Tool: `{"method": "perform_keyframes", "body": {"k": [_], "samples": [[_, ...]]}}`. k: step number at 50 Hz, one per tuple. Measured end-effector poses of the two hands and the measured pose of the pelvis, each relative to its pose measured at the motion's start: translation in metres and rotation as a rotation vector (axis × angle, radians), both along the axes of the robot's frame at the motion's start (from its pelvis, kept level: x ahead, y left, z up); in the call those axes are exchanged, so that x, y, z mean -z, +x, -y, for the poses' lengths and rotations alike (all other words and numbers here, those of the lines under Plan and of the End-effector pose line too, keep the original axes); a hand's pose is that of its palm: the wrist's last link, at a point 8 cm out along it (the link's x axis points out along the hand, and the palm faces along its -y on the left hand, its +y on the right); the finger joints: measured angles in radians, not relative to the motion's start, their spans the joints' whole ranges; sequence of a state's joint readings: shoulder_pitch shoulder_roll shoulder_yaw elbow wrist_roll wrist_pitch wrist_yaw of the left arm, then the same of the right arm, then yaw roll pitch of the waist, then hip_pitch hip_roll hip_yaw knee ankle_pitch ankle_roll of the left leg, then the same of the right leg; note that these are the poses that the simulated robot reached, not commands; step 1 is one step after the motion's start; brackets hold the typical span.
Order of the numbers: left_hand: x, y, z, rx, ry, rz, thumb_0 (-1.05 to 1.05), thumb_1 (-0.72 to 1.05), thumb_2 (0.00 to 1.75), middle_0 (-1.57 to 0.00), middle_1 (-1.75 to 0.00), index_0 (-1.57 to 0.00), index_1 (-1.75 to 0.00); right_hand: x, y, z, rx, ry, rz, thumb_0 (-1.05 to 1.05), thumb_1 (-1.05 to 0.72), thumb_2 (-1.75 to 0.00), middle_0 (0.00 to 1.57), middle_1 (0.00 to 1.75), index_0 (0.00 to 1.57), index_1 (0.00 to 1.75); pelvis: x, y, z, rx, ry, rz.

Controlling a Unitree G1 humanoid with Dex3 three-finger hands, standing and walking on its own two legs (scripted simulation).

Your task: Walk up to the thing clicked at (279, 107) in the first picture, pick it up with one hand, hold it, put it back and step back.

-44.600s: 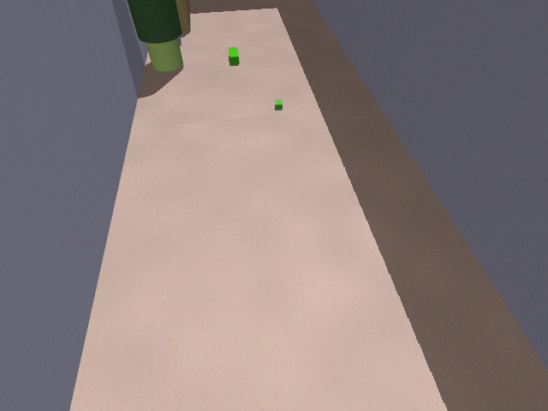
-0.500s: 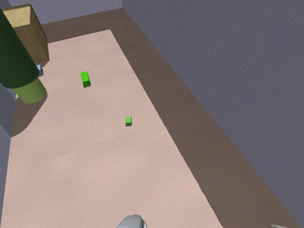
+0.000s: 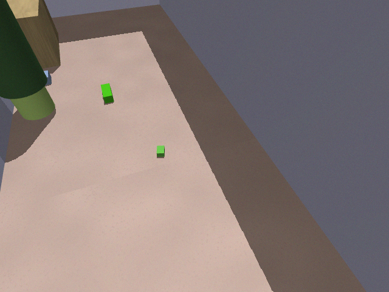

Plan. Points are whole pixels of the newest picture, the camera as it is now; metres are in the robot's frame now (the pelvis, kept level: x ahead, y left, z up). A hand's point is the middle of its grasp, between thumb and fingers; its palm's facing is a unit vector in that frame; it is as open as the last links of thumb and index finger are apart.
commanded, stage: step back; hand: left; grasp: from above
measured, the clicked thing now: (160, 151) +1.04 +0.21 -0.75
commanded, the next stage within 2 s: stand in 0.50 s
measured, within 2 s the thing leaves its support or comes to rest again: neither
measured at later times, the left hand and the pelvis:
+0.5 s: hand out of the picture +0.13 +0.29 -0.15, palm faces +0.07 -0.93 -0.36, open 7.4 cm; pelvis +0.04 +0.02 +0.00, yaw +2 degrees
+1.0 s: hand out of the picture +0.11 +0.26 -0.14, palm faces +0.01 -0.94 -0.35, open 7.4 cm; pelvis +0.03 +0.00 +0.02, yaw +1 degrees
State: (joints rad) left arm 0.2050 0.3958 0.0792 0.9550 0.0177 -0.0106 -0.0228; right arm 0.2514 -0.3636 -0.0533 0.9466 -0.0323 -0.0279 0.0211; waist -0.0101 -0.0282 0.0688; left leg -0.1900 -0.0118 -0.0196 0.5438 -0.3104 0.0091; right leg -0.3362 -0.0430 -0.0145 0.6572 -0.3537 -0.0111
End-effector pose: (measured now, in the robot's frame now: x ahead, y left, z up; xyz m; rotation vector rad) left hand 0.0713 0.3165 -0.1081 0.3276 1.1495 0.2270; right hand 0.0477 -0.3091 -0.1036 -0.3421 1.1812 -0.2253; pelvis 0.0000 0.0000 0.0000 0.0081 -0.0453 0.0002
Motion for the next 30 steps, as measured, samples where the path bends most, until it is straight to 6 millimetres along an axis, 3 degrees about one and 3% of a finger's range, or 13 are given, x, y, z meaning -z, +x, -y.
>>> {"method": "perform_keyframes", "body": {"k": [4,10,23,30], "samples": [[0.003,0.011,0.015,-0.007,0.018,0.014,0.00,0.91,0.90,-0.20,-0.30,-0.20,-0.30,0.015,0.018,0.013,0.012,0.004,-0.006,0.00,-0.90,-0.90,0.21,0.30,0.20,0.30,0.008,0.010,0.010,-0.009,-0.035,0.008],[-0.004,0.022,0.024,-0.028,0.009,0.035,0.00,0.90,0.90,-0.21,-0.30,-0.21,-0.30,0.022,0.044,0.005,-0.027,0.030,-0.031,0.00,-0.91,-0.90,0.20,0.30,0.20,0.30,0.004,0.023,0.010,-0.030,-0.012,-0.009],[0.005,0.046,-0.010,-0.065,-0.006,0.005,0.00,0.90,0.90,-0.21,-0.30,-0.20,-0.30,0.017,0.070,-0.035,-0.033,0.040,-0.051,0.00,-0.90,-0.90,0.21,0.30,0.20,0.30,0.002,0.041,-0.016,-0.027,-0.014,-0.011],[0.003,0.053,-0.011,-0.057,-0.024,-0.007,0.00,0.91,0.90,-0.20,-0.30,-0.20,-0.30,0.005,0.094,-0.043,-0.051,0.042,0.009,0.00,-0.90,-0.90,0.21,0.30,0.21,0.30,-0.005,0.046,-0.020,-0.024,-0.012,-0.001]]}}
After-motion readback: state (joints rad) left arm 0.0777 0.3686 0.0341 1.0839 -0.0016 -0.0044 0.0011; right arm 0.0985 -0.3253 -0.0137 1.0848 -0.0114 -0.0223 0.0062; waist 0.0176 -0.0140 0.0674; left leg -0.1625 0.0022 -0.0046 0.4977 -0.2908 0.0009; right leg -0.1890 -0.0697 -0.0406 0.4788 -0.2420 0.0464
